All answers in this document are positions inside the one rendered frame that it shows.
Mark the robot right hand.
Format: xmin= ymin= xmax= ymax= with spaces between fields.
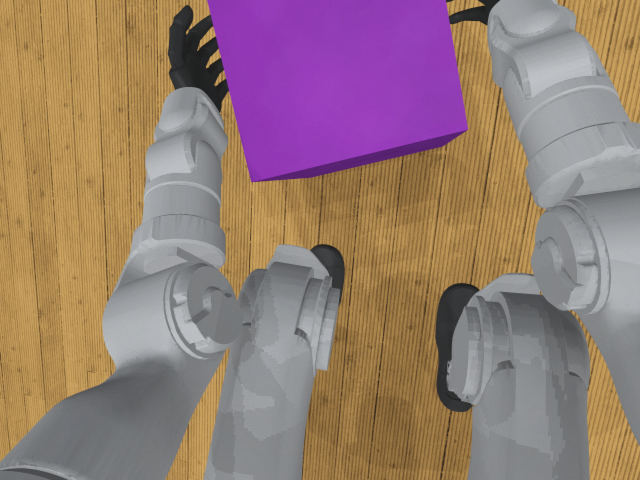
xmin=446 ymin=0 xmax=500 ymax=25

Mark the left robot upper arm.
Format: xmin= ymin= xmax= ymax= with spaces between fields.
xmin=0 ymin=261 xmax=243 ymax=480

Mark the robot right shin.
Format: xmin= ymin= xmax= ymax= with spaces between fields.
xmin=447 ymin=273 xmax=590 ymax=403

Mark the carton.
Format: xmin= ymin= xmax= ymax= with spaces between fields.
xmin=207 ymin=0 xmax=468 ymax=182

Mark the robot left hand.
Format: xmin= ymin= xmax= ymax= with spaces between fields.
xmin=168 ymin=5 xmax=229 ymax=112

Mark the right robot forearm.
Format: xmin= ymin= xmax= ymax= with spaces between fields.
xmin=487 ymin=0 xmax=640 ymax=209

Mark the robot left shin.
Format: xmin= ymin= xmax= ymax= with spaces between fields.
xmin=237 ymin=244 xmax=329 ymax=323

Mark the right robot upper arm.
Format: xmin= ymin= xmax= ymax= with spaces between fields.
xmin=531 ymin=188 xmax=640 ymax=446

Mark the left robot forearm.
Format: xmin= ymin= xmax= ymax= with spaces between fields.
xmin=112 ymin=87 xmax=228 ymax=294

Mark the robot shin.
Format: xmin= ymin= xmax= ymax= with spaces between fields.
xmin=237 ymin=244 xmax=329 ymax=323
xmin=447 ymin=273 xmax=590 ymax=403

